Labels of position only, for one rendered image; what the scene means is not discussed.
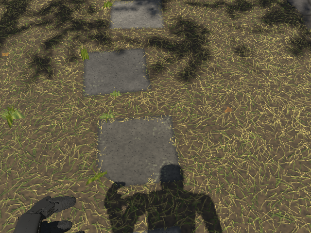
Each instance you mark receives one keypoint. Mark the left robot hand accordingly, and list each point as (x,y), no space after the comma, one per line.
(31,221)

